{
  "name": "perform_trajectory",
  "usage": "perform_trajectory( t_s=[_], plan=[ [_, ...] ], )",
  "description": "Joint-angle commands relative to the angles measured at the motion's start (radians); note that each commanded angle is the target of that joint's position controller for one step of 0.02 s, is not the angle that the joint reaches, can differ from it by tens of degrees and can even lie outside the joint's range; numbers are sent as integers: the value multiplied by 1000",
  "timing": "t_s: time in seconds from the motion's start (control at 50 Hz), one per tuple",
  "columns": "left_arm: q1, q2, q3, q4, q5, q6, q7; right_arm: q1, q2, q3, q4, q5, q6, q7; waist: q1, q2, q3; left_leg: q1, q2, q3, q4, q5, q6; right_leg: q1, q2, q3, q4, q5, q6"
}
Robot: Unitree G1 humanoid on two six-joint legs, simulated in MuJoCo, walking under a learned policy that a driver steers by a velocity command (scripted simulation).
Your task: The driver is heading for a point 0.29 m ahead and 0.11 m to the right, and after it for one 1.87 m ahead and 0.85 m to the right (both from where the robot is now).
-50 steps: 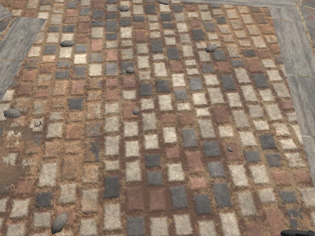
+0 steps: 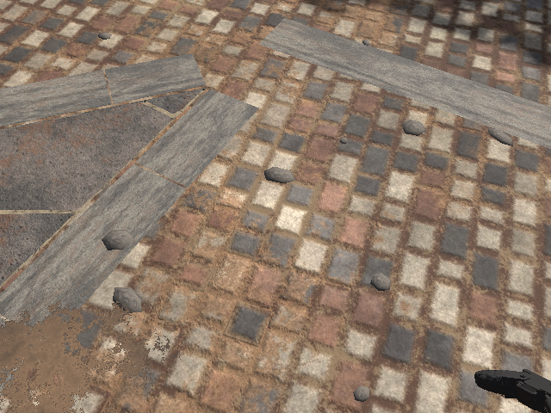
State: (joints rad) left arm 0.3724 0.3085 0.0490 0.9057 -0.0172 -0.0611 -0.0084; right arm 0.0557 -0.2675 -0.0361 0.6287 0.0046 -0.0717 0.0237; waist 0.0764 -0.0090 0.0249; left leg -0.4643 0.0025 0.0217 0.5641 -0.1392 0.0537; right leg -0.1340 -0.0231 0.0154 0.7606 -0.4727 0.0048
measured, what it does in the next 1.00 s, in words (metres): walks ahead, turning right: right foot, then left foot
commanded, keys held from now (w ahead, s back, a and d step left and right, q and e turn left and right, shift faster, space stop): w+e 1.00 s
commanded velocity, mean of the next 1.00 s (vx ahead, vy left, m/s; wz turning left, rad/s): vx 0.50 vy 0.00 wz -0.44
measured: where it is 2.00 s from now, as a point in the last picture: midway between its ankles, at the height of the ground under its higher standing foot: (436, 268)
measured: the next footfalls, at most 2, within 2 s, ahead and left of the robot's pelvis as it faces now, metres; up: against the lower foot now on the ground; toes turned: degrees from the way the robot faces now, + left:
right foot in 0.50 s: +0.41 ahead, -0.15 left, +0.00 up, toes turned -16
left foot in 0.96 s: +0.74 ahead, -0.05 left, +0.00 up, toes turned -33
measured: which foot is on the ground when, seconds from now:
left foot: down 0.00-0.52, up 0.54-0.94, down 0.96-1.00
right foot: up 0.00-0.48, down 0.50-0.96, up 0.98-1.00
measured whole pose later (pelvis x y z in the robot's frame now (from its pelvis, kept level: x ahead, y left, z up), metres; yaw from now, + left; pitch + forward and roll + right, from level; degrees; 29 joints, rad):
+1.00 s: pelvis +0.56 -0.09 -0.01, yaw -31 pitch +2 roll +1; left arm 0.37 0.31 0.08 0.74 -0.02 -0.02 0.01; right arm 0.07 -0.27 -0.04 0.68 -0.01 -0.12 0.02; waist 0.06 -0.02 0.01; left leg -0.47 -0.02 -0.03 0.55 -0.12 0.01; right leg -0.18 0.08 0.21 0.78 -0.51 -0.04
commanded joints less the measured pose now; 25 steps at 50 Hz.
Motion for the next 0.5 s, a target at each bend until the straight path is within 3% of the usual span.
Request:
perform_trajectory(
  t_s=[0.02, 0.04, 0.06, 0.1, 0.14, 0.2, 0.28, 0.34, 0.4, 0.46, 0.48, 0.5],
  plan=[
    [-55, 140, 18, -114, -26, -50, -8, 325, -179, -60, 28, 1, 1, -8, -179, 174, -201, 706, 351, -580, -268, -230, 218, -668, -27, 76, 505, -20, -37],
    [-96, 128, 16, -117, -25, -48, -6, 265, -152, -51, 22, -4, -2, -7, -154, 109, -135, 586, 309, -463, -287, -144, 194, -637, -67, 58, 469, 68, -37],
    [-112, 119, 19, -116, -11, -41, -4, 217, -123, -43, 24, -9, -6, -4, -128, 90, -79, 485, 275, -379, -320, -63, 180, -606, -92, 58, 415, 126, -29],
    [-78, 87, 19, -102, -11, -16, -4, 176, -101, -41, 33, -17, -23, -2, -81, 110, -56, 366, 246, -275, -382, 27, 166, -506, -115, 75, 372, 193, -16],
    [-82, 57, 17, -103, -11, 6, 0, 174, -110, -47, 55, -17, -40, -4, -66, 90, -30, 321, 245, -190, -422, 102, 168, -510, -109, 89, 338, 245, -1],
    [-143, 50, 20, -125, -5, 14, 0, 195, -126, -54, 89, -25, -47, -15, -75, 61, -1, 343, 241, -90, -445, 179, 157, -576, -93, 121, 220, 392, 12],
    [-255, 27, 10, -159, 0, 5, -21, 207, -146, -56, 116, -18, -44, -28, -113, 51, 32, 353, 210, 47, -465, 208, 113, -532, -73, 50, -3, 585, 2],
    [-351, 9, -1, -206, 0, 3, -37, 269, -163, -62, 155, -9, -29, -34, -153, 34, 65, 448, 239, 89, -446, 241, 105, -560, -66, 13, -100, 585, -19],
    [-407, 15, 0, -255, -2, 3, -57, 300, -176, -68, 180, 2, -1, -38, -160, 44, 72, 574, 273, 116, -370, 384, 91, -596, -46, -34, -150, 467, -51],
    [-325, 60, 25, -268, -3, 9, -67, 276, -216, -78, 172, 6, 25, -55, -89, 107, -20, 617, 273, 159, -158, 880, 56, -421, 45, -125, -145, 308, -106],
    [-209, 99, 48, -246, -6, 12, -63, 266, -224, -79, 168, 5, 35, -62, -23, 111, -86, 583, 257, 175, 4, 959, 38, -266, 84, -137, -166, 299, -135],
    [-43, 160, 81, -208, -7, 16, -47, 251, -221, -74, 158, 7, 35, -68, 67, 77, -169, 431, 218, 192, 238, 839, 0, 9, 86, -82, -234, 362, -181]
  ],
)
Keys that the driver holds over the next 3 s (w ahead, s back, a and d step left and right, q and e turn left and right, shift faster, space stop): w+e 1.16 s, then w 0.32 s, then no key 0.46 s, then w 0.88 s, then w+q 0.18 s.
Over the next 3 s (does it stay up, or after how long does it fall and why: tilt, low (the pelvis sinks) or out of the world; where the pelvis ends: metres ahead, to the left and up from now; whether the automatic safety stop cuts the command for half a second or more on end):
stays up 1.18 -0.65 0.00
